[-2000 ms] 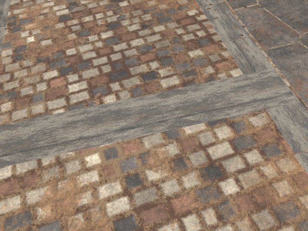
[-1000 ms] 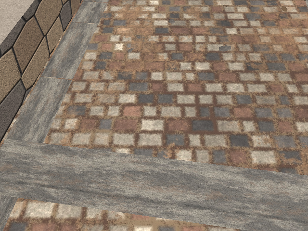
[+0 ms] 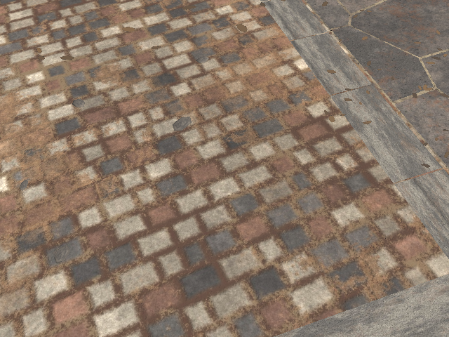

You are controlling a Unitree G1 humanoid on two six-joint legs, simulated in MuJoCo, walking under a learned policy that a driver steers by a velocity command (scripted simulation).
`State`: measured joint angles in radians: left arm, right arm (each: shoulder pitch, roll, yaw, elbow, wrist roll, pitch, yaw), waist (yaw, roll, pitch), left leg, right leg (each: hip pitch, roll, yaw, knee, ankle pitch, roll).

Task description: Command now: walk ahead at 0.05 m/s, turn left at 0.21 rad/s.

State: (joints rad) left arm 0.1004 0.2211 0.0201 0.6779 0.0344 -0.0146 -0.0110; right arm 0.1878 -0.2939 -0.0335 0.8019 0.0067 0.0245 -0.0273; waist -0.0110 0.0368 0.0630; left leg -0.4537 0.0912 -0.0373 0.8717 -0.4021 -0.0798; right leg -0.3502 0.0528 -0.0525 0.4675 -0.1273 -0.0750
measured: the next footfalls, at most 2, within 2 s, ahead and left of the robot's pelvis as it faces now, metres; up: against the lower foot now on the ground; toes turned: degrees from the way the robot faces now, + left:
left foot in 0.18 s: +0.04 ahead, +0.14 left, +0.00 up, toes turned +9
right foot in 0.66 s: +0.12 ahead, -0.07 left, +0.00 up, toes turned +28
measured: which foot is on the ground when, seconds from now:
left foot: up 0.00-0.16, down 0.18-0.66, up 0.68-0.98, down 1.00-1.00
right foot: down 0.00-0.20, up 0.22-0.64, down 0.66-1.00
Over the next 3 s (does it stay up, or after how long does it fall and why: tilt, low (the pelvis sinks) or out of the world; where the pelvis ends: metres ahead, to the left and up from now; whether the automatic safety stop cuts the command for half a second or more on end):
stays up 0.79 0.09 0.00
